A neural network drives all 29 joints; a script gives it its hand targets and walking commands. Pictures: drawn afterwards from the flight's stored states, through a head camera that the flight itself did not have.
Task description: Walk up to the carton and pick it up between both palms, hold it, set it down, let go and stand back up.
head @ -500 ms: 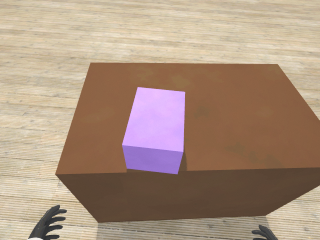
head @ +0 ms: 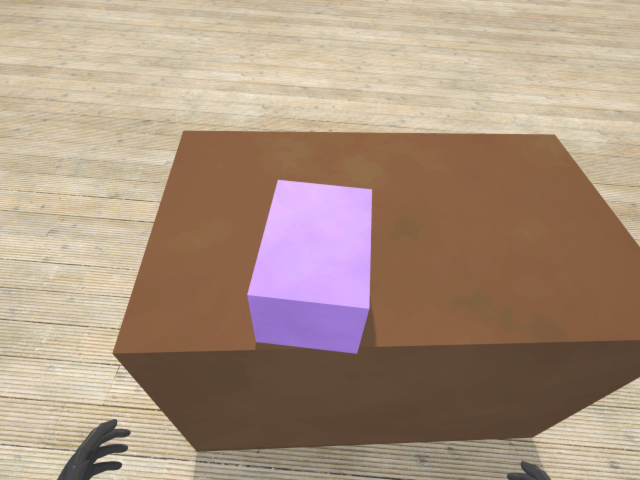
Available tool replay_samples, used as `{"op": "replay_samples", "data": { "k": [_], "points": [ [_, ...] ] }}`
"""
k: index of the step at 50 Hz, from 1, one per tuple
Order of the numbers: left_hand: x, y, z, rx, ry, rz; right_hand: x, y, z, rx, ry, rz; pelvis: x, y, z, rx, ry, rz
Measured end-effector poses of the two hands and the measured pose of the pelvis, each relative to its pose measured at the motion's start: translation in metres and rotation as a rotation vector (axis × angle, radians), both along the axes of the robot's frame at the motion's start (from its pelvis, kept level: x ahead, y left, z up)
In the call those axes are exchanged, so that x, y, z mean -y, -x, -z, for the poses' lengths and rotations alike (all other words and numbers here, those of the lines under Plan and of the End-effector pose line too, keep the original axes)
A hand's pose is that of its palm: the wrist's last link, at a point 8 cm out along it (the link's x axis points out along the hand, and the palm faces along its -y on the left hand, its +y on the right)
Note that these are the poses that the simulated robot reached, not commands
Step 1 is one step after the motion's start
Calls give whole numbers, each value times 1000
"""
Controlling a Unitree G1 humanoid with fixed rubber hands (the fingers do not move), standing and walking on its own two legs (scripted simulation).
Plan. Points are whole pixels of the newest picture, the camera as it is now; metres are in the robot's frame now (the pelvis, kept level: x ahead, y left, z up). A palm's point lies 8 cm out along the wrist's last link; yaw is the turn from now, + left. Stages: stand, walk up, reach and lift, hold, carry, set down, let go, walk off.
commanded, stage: stand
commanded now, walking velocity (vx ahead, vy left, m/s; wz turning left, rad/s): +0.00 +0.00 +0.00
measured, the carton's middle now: (315, 263) +0.44 +0.00 -0.04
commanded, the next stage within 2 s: none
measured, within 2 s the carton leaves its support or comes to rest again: neither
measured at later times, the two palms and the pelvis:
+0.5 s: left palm out of the picture +0.12 +0.29 -0.09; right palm out of the picture +0.07 -0.30 -0.10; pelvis +0.00 +0.00 +0.00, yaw +0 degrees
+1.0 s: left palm out of the picture +0.11 +0.29 -0.09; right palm out of the picture +0.06 -0.30 -0.10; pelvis -0.01 +0.00 +0.00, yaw +0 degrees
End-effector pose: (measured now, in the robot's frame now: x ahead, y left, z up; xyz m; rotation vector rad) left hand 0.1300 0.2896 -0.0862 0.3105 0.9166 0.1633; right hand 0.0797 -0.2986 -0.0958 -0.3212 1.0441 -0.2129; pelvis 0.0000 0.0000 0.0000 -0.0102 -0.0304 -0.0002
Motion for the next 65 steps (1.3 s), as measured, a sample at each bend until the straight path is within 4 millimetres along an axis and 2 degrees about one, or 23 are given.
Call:
{"op": "replay_samples", "data": {
  "k": [65],
  "points": [
    [-2,21,4,-50,-5,-28,5,22,3,-32,-5,18,3,10,-3,6,-4,-1]
  ]
}}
